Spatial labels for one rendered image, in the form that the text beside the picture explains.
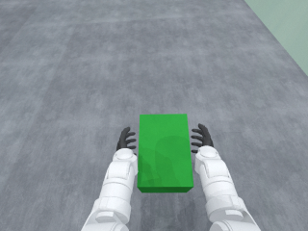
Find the carton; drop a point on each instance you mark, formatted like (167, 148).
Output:
(164, 158)

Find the robot right upper arm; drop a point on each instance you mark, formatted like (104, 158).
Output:
(231, 225)

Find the robot right forearm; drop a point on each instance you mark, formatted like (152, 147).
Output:
(220, 193)

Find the robot left upper arm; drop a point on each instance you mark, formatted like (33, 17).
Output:
(106, 226)

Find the robot left hand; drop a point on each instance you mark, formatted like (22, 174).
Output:
(122, 143)

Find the robot right hand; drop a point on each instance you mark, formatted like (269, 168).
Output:
(206, 138)

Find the robot left forearm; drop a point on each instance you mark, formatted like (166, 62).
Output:
(113, 204)

